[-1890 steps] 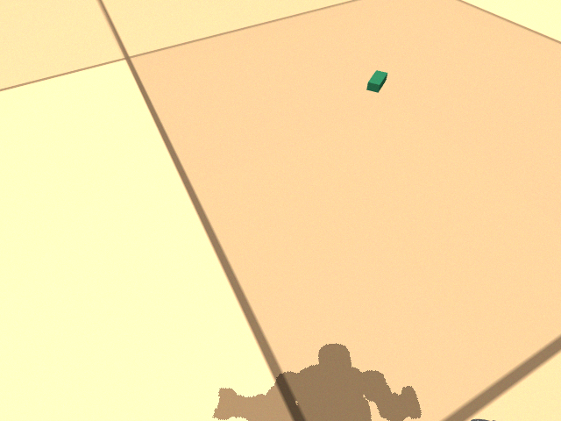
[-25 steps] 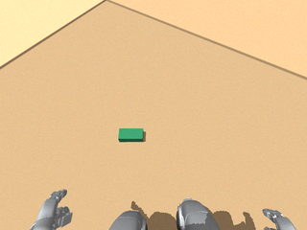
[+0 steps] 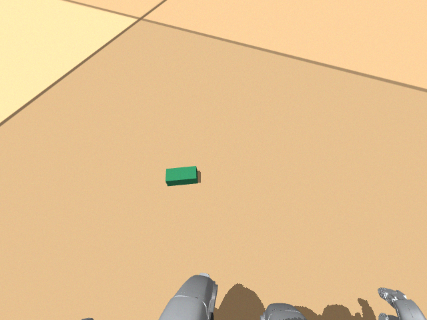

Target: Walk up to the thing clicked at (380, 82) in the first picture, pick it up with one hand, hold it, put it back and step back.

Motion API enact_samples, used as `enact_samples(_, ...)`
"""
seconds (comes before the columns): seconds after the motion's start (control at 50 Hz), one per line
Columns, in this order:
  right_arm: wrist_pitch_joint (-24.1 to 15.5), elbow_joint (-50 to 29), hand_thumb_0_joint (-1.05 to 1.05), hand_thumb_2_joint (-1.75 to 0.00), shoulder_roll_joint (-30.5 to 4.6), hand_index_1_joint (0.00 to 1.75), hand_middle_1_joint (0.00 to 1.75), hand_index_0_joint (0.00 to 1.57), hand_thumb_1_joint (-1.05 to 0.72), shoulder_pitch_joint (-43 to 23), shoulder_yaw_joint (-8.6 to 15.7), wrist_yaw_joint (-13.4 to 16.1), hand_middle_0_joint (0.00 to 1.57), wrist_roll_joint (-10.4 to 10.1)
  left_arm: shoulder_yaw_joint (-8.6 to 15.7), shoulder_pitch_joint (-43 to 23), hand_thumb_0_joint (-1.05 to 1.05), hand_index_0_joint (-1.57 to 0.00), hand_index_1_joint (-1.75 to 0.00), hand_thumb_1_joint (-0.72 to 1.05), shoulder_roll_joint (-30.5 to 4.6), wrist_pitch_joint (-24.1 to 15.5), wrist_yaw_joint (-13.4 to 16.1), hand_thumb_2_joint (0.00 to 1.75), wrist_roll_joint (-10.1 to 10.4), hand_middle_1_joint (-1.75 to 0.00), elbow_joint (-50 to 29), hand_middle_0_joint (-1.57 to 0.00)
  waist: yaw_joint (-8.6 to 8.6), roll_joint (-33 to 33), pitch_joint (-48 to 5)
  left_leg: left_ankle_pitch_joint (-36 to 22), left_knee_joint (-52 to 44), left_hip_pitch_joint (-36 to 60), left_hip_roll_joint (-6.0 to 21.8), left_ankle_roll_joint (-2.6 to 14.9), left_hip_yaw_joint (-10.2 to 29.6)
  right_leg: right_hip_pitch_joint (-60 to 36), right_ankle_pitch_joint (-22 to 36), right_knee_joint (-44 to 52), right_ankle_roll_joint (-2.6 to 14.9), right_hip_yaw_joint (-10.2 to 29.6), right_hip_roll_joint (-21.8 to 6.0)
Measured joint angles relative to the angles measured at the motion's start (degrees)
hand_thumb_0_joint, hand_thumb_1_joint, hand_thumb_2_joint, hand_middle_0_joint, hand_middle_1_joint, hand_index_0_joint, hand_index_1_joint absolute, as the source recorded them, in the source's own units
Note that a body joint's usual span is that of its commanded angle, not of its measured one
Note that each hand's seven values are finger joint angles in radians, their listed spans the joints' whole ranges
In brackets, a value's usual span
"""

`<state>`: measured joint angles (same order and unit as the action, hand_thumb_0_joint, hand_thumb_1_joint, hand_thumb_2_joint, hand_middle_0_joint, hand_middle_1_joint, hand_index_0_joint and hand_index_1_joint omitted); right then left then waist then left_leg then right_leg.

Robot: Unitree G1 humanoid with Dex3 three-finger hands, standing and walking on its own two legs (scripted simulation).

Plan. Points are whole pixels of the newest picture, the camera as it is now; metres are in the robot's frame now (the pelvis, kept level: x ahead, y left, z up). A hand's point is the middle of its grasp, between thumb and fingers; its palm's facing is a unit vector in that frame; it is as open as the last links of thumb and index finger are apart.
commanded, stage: step back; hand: left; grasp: from above
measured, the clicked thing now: (181, 176) +0.81 +0.28 -0.73
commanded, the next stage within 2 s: stand in 1.70 s
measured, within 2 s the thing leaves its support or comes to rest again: neither
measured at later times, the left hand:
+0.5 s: hand out of the picture -0.09 +0.25 -0.15, palm faces +0.01 -0.92 -0.40, open 7.4 cm
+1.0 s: hand out of the picture -0.25 +0.26 -0.14, palm faces +0.09 -0.91 -0.40, open 7.4 cm
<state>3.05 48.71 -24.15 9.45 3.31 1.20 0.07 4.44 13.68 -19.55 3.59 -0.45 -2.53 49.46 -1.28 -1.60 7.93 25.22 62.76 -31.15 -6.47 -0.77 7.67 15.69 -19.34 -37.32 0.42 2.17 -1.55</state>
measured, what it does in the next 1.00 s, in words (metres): walks backwards: left foot, then right foot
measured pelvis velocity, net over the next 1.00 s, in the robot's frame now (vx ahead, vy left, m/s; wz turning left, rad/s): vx -0.28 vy -0.03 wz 0.08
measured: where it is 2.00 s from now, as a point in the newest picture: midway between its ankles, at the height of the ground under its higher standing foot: outside the picture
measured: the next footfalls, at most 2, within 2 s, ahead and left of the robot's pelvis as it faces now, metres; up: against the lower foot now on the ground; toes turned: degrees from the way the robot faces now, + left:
left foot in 0.18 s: -0.05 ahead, +0.12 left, +0.00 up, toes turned +3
right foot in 0.52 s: -0.19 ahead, -0.15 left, +0.00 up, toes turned +5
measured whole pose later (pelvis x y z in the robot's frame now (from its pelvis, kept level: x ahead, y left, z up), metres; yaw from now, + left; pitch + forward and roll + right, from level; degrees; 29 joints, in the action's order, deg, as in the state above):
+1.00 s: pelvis -0.28 -0.03 +0.00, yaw +5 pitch -3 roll +1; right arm -0.6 56.5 -19.9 14.2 2.3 -1.3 2.4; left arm 4.4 13.6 -23.7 1.0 -1.2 -1.3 55.9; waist -0.1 1.4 3.6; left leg 16.5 31.5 -12.6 -1.8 1.4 1.3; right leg 20.4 -25.4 -45.5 1.1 1.2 -1.7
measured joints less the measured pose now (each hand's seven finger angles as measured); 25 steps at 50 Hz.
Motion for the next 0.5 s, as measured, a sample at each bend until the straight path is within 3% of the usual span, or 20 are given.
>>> enact_samples(0.06, -0.3, 0.7, 0.01, -0.90, -0.1, 0.30, 0.30, 0.20, -0.90, 2.3, -0.2, 0.1, 0.21, 0.1, 0.0, -1.3, 0.01, -0.21, -0.30, 0.90, -0.2, -0.3, 0.5, 0.90, -0.2, -0.31, -1.4, -0.21, 0.53, -0.2, 0.1, 1.8, 0.5, 3.6, -0.2, -0.41, -0.6, 1.5, 1.9, 0.7, -0.12, -1.1, -0.6)
enact_samples(0.14, 0.0, 1.6, 0.01, -0.90, 0.8, 0.30, 0.30, 0.20, -0.90, 3.7, -0.5, 0.0, 0.21, 0.6, -0.1, -4.5, 0.01, -0.21, -0.30, 0.90, -1.2, -0.7, 1.4, 0.90, 0.0, -0.31, -4.2, -0.21, 1.29, 0.5, 1.2, 4.0, -11.3, 11.2, 2.5, -0.03, -3.8, 4.5, 3.6, -0.5, -0.37, -3.4, -1.5)
enact_samples(0.18, -0.5, 1.7, 0.01, -0.90, 1.3, 0.30, 0.30, 0.20, -0.90, 4.0, -0.6, -0.2, 0.21, 0.8, -0.3, -6.3, 0.01, -0.21, -0.30, 0.90, -2.0, -0.5, 1.5, 0.90, 0.6, -0.31, -5.3, -0.21, 1.74, 1.2, 1.7, -1.2, -22.6, 16.0, 3.9, 0.68, -5.5, 6.7, 3.7, -2.6, -0.77, -4.3, -2.2)
enact_samples(0.22, -0.9, 2.3, 0.01, -0.90, 2.6, 0.30, 0.30, 0.20, -0.90, 3.2, -0.5, -0.4, 0.21, 1.3, -0.3, -8.3, 0.01, -0.21, -0.30, 0.90, -2.9, 0.0, 1.4, 0.90, 1.0, -0.30, -5.4, -0.21, 1.32, 4.0, 3.4, -5.3, -25.2, 16.6, 2.5, 1.64, -7.0, 8.6, 2.9, -5.8, -0.53, -2.4, -3.3)
enact_samples(0.28, -1.1, 2.2, 0.01, -0.90, 3.3, 0.30, 0.30, 0.20, -0.90, 2.4, -1.3, -1.1, 0.21, 1.6, -0.2, -9.1, 0.01, -0.20, -0.30, 0.90, -2.7, 1.0, 1.8, 0.90, 1.5, -0.30, -4.2, -0.21, 2.13, 3.4, 3.3, -6.5, -24.3, 14.6, 3.9, 2.28, -6.2, 11.7, -9.7, -19.0, 0.44, 3.0, 2.9)
enact_samples(0.32, -1.2, 1.9, 0.01, -0.90, 3.7, 0.30, 0.30, 0.21, -0.90, 1.7, -1.7, -0.9, 0.21, 1.8, -0.1, -8.8, 0.01, -0.20, -0.30, 0.90, -2.8, 1.2, 1.8, 0.90, 2.0, -0.30, -3.5, -0.21, 2.13, 3.5, 2.5, -8.5, -25.9, 13.9, 4.9, 2.13, -6.2, 12.8, -10.8, -27.8, 0.85, 5.3, 6.1)
enact_samples(0.36, -1.2, 1.4, 0.01, -0.90, 3.7, 0.30, 0.30, 0.21, -0.90, 0.7, -1.8, -0.6, 0.21, 1.9, 0.0, -8.0, 0.01, -0.20, -0.30, 0.91, -2.8, 0.9, 1.6, 0.90, 2.1, -0.30, -3.0, -0.21, 1.81, 3.2, 1.9, -10.3, -27.2, 12.9, 5.9, 2.13, -6.5, 12.1, -10.6, -31.5, 0.36, 5.2, 7.0)
enact_samples(0.42, -1.2, -0.2, 0.01, -0.90, 3.2, 0.30, 0.30, 0.21, -0.90, -1.4, -1.6, -0.4, 0.21, 2.0, -0.1, -6.5, 0.01, -0.20, -0.30, 0.91, -2.8, 0.6, 1.2, 0.90, 1.7, -0.30, -2.4, -0.21, 1.12, 2.5, 1.7, -12.5, -27.8, 10.8, 7.5, 2.07, -7.2, 8.0, -11.0, -27.3, -0.88, 3.8, 5.8)
enact_samples(0.5, -1.2, -2.2, 0.01, -0.90, 2.0, 0.30, 0.30, 0.21, -0.90, -4.0, -1.5, -0.5, 0.21, 1.8, -0.2, -4.7, 0.01, -0.20, -0.30, 0.90, -2.8, -0.2, 0.7, 0.90, 1.5, -0.30, -0.9, -0.21, 0.18, 1.6, 1.6, -14.4, -26.0, 6.9, 9.4, 0.77, -8.3, -0.5, -7.8, -8.2, -0.59, 1.0, 2.6)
